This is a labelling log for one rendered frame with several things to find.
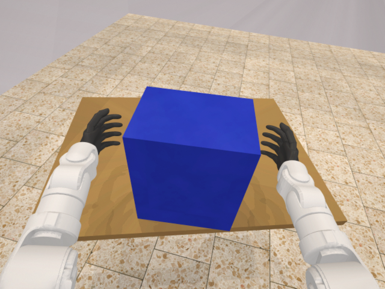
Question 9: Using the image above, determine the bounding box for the robot left hand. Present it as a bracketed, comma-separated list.
[80, 108, 123, 155]

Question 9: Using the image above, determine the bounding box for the carton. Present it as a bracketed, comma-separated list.
[122, 86, 261, 231]

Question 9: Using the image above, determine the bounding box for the left robot upper arm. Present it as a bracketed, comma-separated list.
[1, 244, 78, 289]

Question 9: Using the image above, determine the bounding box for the table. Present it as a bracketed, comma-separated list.
[32, 97, 347, 241]

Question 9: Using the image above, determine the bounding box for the robot left forearm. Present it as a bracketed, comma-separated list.
[0, 142, 99, 289]

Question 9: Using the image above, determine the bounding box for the right robot upper arm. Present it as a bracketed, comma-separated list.
[306, 261, 378, 289]

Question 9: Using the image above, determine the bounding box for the robot right hand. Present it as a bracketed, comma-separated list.
[260, 122, 299, 170]

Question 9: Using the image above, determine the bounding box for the robot right forearm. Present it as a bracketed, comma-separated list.
[276, 160, 380, 289]

